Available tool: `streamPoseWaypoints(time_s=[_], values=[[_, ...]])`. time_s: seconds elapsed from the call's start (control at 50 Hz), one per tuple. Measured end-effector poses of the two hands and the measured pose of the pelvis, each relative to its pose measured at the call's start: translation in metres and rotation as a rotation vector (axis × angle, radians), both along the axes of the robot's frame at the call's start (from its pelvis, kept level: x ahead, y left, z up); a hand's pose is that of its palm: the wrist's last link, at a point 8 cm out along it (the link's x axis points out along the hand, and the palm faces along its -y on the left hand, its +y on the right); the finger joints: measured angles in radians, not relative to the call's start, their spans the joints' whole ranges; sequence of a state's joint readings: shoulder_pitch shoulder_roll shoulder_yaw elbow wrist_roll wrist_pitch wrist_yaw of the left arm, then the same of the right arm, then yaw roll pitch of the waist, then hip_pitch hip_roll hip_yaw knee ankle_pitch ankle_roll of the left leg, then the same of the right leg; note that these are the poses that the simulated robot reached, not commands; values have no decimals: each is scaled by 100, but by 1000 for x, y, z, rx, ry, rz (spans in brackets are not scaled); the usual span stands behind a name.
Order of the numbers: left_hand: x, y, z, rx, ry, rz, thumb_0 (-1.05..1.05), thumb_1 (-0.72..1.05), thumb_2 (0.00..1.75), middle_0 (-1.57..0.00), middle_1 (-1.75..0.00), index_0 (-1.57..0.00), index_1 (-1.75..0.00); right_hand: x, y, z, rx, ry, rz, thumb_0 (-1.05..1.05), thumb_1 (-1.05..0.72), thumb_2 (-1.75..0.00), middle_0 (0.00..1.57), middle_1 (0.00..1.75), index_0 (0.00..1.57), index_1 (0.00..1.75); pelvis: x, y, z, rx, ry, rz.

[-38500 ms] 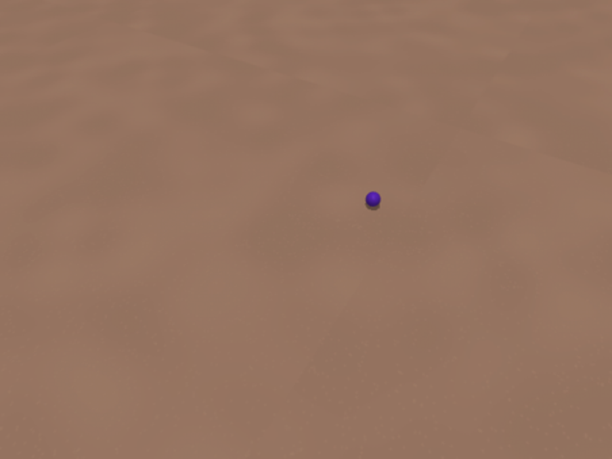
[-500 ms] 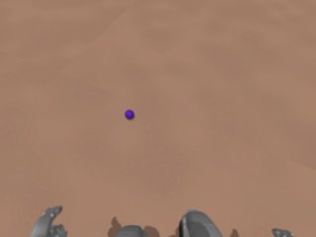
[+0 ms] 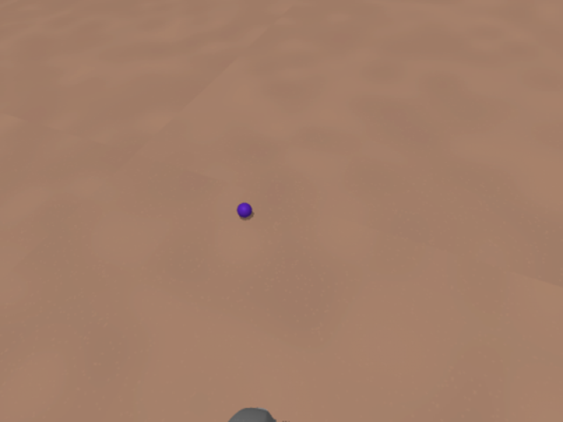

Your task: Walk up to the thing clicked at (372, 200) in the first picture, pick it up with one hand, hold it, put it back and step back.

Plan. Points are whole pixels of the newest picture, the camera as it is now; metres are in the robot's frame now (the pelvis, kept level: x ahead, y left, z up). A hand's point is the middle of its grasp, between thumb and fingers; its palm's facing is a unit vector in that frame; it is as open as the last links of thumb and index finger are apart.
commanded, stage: step back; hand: left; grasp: from above
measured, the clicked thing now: (244, 210) +1.06 +0.27 -0.73
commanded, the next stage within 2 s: stand in 0.92 s
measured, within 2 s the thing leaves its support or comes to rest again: neither
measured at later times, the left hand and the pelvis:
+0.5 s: hand out of the picture +0.08 +0.26 -0.14, palm faces +0.05 -0.93 -0.37, open 7.4 cm; pelvis +0.01 +0.00 +0.00, yaw +2 degrees
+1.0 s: hand (127, 421) +0.15 +0.29 -0.14, palm faces +0.03 -0.94 -0.35, open 7.4 cm; pelvis +0.05 +0.03 +0.01, yaw +1 degrees
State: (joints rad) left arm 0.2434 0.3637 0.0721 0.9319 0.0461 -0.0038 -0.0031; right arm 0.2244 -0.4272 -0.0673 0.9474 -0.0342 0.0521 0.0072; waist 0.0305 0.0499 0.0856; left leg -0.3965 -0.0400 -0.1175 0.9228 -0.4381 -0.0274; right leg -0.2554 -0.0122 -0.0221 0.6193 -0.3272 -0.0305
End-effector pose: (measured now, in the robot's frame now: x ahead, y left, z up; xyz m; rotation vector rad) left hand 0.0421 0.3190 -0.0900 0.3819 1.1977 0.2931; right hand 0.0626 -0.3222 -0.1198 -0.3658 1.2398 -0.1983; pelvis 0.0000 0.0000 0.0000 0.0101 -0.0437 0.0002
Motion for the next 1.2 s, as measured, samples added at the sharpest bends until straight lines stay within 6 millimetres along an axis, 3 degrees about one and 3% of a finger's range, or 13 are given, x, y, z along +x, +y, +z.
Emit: streamPoseWaypoints(time_s=[0.1, 0.18, 0.24, 0.38, 0.48, 0.68, 0.94, 1.06, 1.2], values=[[-16, 18, -6, -7, -19, 35, 1, 90, 90, -21, -30, -21, -30, -21, 13, -1, -2, 63, 20, 0, -91, -89, 20, 30, 20, 30, -8, 10, -3, 9, -6, 45], [-21, 22, -11, -33, 22, 35, 1, 90, 90, -21, -30, -21, -29, -23, 27, 6, 15, 10, 6, 0, -91, -89, 21, 30, 21, 30, -9, 15, 1, 12, -7, 32], [-14, 19, -12, -48, 24, 20, 1, 91, 90, -21, -30, -21, -29, -20, 31, 12, 22, -23, 4, 0, -91, -89, 21, 30, 21, 30, -8, 12, 4, 8, -6, 24], [13, -4, -13, -48, -41, -9, 1, 91, 90, -21, -30, -20, -29, -1, 16, 2, 29, -42, -13, 0, -90, -89, 21, 30, 21, 30, 2, -2, -2, -29, -17, 24], [23, -13, -9, -63, -72, 3, 0, 90, 90, -21, -30, -21, -30, 22, 16, 3, 25, -42, 14, 0, -91, -89, 21, 30, 21, 30, 11, -1, 2, -14, -13, 33], [48, 5, -20, -87, -23, 17, 0, 90, 90, -21, -30, -21, -30, 52, 38, 6, 18, -36, 25, 0, -91, -89, 20, 30, 20, 30, 33, 18, 2, -7, -1, 27], [91, 14, -13, -82, -49, -9, 0, 91, 90, -21, -30, -21, -29, 103, 61, 18, 49, -113, 12, 0, -91, -89, 21, 30, 21, 30, 51, 26, 10, -15, -2, 8], [98, 8, -8, -100, -51, -28, 0, 91, 90, -21, -30, -20, -29, 106, 62, 25, 51, -133, 13, 0, -91, -89, 21, 30, 21, 30, 50, 28, 16, -11, -10, 7], [89, 1, -8, -114, -28, -43, 0, 91, 90, -21, -30, -21, -29, 89, 56, 27, 49, -112, -6, 0, -91, -89, 21, 30, 21, 30, 44, 26, 20, -10, -14, 5]])
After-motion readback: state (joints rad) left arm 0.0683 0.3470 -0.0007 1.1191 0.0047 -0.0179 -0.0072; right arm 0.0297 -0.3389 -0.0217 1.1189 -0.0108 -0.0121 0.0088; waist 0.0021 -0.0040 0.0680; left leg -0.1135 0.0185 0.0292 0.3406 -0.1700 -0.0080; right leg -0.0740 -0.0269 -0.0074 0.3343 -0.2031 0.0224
